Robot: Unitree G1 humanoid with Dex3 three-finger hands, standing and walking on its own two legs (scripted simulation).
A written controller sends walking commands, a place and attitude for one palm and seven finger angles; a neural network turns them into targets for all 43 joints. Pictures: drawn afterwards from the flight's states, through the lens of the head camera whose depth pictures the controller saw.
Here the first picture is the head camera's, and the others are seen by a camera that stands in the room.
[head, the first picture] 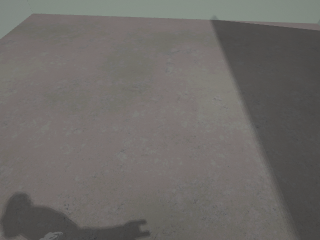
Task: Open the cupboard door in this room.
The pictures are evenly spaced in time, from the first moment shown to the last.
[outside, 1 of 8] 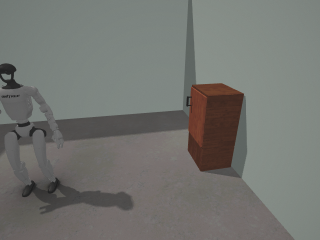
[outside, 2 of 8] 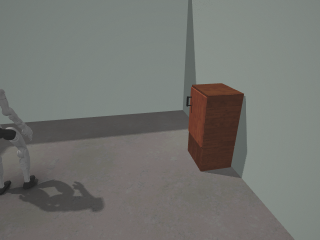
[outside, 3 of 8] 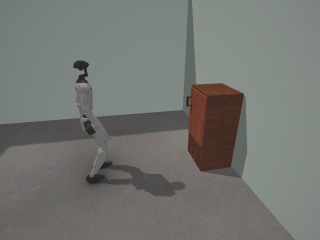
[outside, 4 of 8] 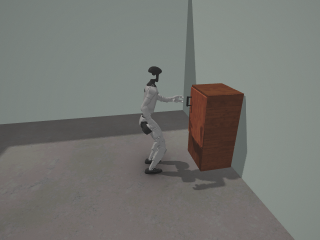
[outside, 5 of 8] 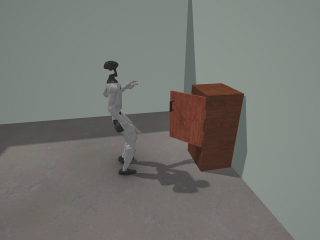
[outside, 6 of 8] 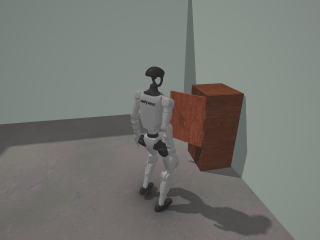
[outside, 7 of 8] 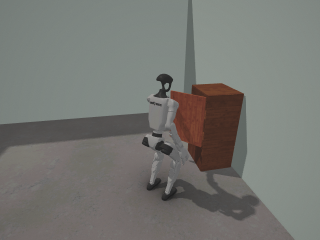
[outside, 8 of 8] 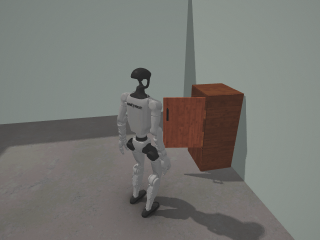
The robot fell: no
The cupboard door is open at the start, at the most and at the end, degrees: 0 81 79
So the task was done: yes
